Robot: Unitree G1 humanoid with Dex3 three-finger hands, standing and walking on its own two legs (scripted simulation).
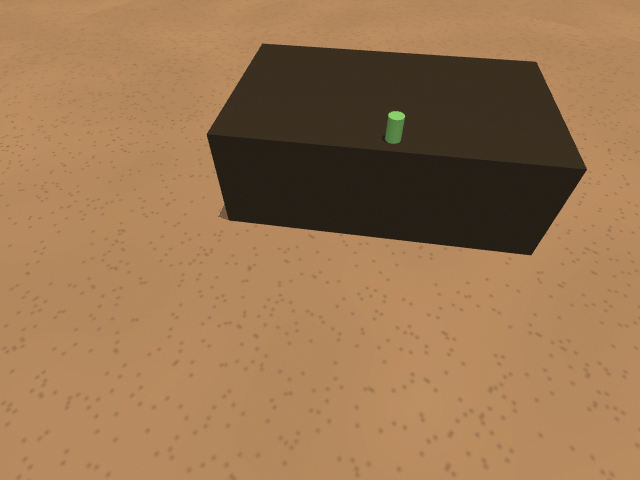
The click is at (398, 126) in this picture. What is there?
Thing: squat round
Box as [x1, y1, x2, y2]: [385, 111, 404, 143]
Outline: 392,111 388,114 385,139 388,142 396,143 400,140 404,114 398,111
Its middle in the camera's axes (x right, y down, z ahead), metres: +0.26 -0.38 +1.35
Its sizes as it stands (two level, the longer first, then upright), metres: 0.057 0.057 0.094
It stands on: a support 0.45 m high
